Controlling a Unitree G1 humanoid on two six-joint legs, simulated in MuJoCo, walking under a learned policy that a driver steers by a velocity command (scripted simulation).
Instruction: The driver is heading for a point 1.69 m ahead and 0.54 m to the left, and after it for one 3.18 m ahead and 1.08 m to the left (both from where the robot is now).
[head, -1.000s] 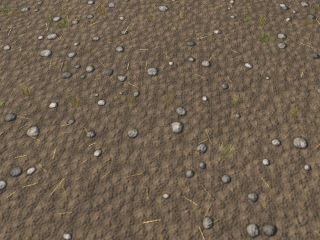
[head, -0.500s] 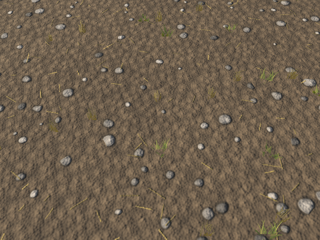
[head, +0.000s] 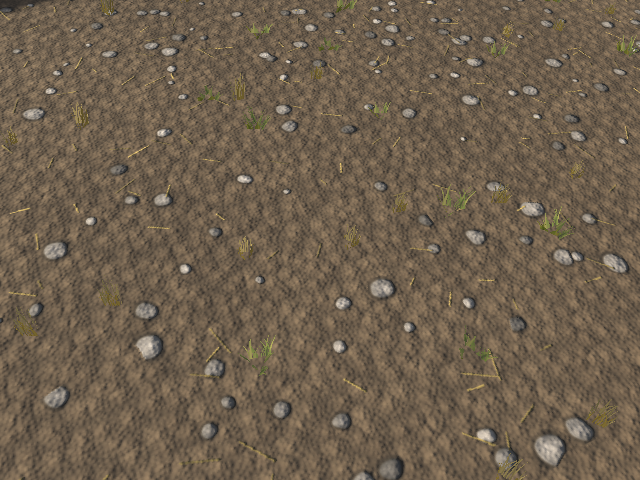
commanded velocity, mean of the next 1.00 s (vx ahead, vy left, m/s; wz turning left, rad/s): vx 0.46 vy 0.00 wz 0.20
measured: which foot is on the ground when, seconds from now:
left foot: down 0.00-0.38, up 0.40-0.90, down 0.92-1.00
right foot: up 0.00-0.34, down 0.36-0.90, up 0.92-1.00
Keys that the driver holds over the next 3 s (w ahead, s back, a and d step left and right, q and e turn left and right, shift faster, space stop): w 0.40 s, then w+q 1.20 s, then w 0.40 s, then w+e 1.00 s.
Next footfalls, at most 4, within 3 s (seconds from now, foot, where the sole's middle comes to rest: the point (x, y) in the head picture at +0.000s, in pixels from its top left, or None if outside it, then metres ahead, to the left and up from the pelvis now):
0.36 right None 0.32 -0.15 -0.77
0.92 left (271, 437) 0.62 0.09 -0.77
1.38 right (314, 313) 0.95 0.00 -0.77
1.90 left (162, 293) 1.00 0.39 -0.77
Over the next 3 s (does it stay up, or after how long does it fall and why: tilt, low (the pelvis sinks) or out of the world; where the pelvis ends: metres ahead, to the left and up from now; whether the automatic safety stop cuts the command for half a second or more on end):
stays up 1.46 0.57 -0.01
